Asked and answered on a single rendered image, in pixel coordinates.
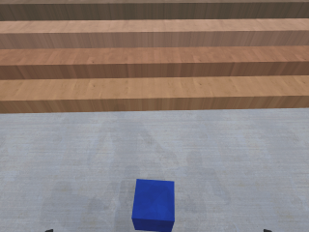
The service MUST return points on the carton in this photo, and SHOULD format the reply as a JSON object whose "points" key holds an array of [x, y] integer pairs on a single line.
{"points": [[154, 205]]}

